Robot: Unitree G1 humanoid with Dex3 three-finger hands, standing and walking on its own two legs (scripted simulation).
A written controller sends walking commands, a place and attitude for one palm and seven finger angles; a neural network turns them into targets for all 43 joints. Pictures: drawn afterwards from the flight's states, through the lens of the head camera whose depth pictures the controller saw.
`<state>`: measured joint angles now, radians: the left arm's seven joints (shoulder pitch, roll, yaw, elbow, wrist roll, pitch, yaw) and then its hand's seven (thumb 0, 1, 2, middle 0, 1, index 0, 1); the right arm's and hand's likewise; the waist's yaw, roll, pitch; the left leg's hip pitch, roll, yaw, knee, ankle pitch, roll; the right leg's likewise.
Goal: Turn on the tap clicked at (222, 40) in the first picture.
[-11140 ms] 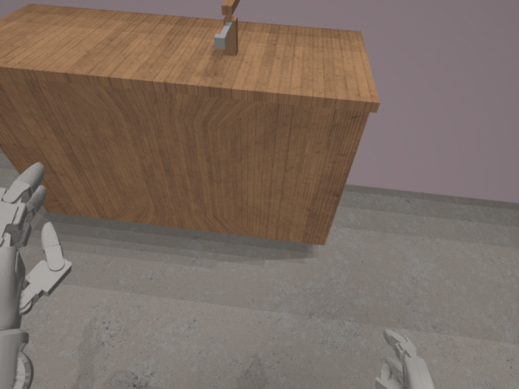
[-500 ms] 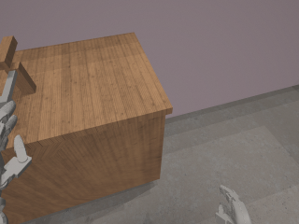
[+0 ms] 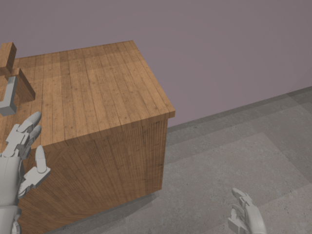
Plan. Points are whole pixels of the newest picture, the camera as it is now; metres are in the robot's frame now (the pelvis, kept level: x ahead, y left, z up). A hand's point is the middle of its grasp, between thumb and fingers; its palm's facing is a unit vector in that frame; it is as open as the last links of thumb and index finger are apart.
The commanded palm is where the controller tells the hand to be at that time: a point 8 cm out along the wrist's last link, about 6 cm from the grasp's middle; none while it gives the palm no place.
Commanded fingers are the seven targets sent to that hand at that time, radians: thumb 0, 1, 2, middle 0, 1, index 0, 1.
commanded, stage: look again from close up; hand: left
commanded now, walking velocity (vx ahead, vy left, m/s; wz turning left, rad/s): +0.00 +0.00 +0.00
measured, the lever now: (7, 108) +0.36 +0.39 +0.14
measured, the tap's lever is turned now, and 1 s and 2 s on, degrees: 0 0 0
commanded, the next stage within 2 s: come to a stop and stand still in 0.14 s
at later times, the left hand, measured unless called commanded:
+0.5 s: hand out of the picture +0.14 +0.28 +0.16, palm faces +0.44 -0.80 -0.40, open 7.4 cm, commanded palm +0.08 +0.30 +0.18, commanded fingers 0.00 0.90 0.90 -0.20 -0.30 -0.20 -0.30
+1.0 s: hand out of the picture +0.19 +0.26 +0.22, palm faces +0.40 -0.75 -0.52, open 7.4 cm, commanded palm +0.11 +0.30 +0.18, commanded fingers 0.00 0.90 0.90 -0.20 -0.30 -0.20 -0.30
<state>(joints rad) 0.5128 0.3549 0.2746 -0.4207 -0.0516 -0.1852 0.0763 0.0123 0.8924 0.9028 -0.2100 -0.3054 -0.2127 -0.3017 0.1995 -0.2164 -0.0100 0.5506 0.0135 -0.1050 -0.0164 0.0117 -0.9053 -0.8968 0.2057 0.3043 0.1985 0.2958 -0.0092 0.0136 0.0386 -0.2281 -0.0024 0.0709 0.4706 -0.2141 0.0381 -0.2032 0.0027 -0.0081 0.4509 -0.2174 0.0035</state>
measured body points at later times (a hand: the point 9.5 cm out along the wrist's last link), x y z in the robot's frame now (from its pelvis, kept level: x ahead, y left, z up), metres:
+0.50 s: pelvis -0.06 +0.01 +0.00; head -0.06 +0.02 +0.45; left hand +0.11 +0.32 +0.18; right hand +0.13 -0.19 -0.07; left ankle +0.02 +0.10 -0.73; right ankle +0.01 -0.11 -0.73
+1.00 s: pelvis -0.04 +0.02 -0.01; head -0.03 -0.01 +0.44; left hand +0.16 +0.30 +0.25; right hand +0.10 -0.19 -0.11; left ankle -0.04 +0.10 -0.73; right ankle -0.02 -0.06 -0.74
